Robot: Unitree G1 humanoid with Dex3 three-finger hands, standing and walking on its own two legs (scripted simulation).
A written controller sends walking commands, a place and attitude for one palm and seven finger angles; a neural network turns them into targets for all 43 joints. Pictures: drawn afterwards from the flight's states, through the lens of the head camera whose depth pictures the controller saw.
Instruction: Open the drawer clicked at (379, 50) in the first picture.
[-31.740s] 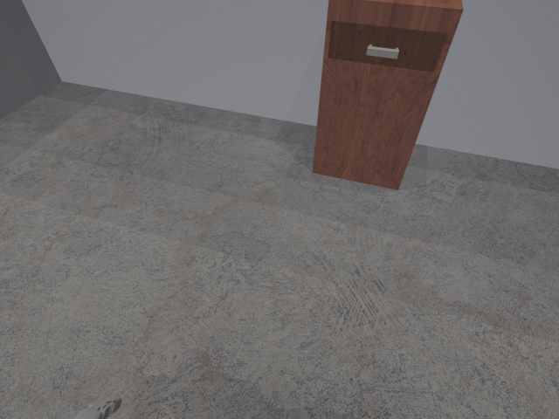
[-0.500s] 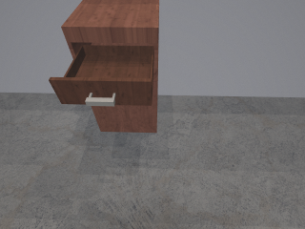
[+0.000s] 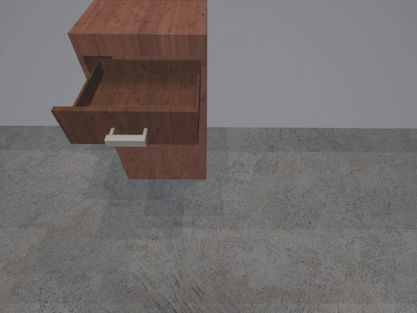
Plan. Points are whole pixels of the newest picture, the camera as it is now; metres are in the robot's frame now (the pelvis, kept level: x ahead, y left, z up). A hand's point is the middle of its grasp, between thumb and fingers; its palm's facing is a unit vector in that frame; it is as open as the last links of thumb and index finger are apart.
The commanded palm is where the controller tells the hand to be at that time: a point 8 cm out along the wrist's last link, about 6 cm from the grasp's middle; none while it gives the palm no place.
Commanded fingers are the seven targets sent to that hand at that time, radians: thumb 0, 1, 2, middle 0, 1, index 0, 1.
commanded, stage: look to check the result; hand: left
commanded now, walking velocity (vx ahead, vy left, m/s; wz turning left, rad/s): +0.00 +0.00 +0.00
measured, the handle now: (127, 135) +0.59 +0.27 -0.07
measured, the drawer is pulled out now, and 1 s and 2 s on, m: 0.30 0.30 0.30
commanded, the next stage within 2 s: stand and wait in 0.48 s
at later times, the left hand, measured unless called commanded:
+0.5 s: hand out of the picture +0.10 +0.24 -0.16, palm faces -0.03 -0.94 -0.35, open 7.4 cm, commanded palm none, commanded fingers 0.00 0.90 0.90 -0.20 -0.30 -0.20 -0.30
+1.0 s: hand out of the picture +0.13 +0.23 -0.16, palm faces -0.04 -0.94 -0.34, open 7.4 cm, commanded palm none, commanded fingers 0.00 0.90 0.90 -0.20 -0.30 -0.20 -0.30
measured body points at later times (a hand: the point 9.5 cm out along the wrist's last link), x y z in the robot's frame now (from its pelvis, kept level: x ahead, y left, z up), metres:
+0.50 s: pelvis +0.02 -0.01 +0.00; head +0.05 -0.01 +0.45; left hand +0.10 +0.29 -0.13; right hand +0.11 -0.30 -0.14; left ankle +0.03 +0.11 -0.75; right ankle +0.01 -0.13 -0.75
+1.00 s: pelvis +0.04 -0.01 +0.00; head +0.06 -0.01 +0.45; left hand +0.13 +0.28 -0.13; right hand +0.10 -0.31 -0.14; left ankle +0.03 +0.11 -0.75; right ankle +0.01 -0.13 -0.75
